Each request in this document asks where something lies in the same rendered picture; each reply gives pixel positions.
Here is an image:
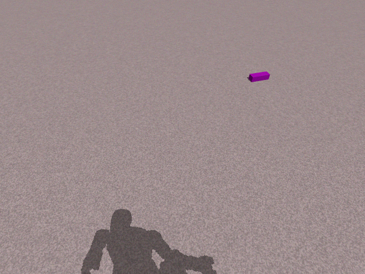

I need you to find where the carton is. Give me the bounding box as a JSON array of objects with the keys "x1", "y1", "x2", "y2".
[{"x1": 249, "y1": 71, "x2": 270, "y2": 82}]

